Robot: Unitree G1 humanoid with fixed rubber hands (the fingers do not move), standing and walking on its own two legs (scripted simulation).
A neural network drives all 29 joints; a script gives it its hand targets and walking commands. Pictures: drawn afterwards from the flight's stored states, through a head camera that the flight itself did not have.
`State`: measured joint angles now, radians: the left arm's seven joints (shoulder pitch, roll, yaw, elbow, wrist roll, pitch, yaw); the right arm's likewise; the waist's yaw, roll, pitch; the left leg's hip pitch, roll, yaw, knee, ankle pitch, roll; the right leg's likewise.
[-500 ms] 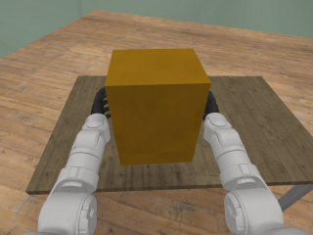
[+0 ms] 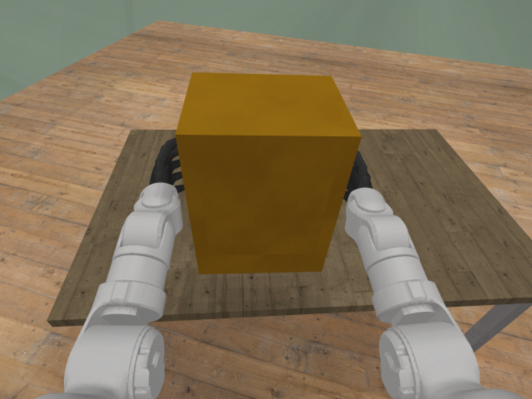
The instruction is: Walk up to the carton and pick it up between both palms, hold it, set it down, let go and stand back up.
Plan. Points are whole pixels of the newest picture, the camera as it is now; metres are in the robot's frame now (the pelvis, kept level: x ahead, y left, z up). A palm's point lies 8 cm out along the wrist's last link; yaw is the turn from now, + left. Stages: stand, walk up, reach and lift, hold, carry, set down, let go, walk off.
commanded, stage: reach and lift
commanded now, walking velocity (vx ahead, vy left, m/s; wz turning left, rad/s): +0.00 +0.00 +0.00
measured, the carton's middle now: (262, 179) +0.41 +0.02 +0.15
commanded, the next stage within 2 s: hold in 0.14 s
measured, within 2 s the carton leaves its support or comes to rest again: neither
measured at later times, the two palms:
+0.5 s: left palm (170, 166) +0.42 +0.16 +0.16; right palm (355, 177) +0.42 -0.13 +0.15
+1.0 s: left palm (160, 170) +0.36 +0.16 +0.20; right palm (372, 186) +0.36 -0.14 +0.18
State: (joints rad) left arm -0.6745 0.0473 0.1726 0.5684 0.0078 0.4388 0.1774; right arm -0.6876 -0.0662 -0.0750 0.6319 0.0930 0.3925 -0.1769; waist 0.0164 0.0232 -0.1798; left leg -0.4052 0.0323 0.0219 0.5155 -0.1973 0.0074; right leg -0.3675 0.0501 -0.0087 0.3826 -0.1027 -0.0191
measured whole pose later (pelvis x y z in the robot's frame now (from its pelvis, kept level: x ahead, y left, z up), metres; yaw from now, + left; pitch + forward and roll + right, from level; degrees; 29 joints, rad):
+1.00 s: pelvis -0.01 +0.00 +0.00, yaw +0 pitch +2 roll -2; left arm -0.68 0.04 0.18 0.33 0.09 0.64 0.12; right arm -0.64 -0.06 -0.06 0.41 0.15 0.53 -0.23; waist -0.01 0.02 -0.15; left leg -0.34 0.03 0.02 0.48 -0.18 0.01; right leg -0.30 0.05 -0.01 0.34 -0.08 -0.02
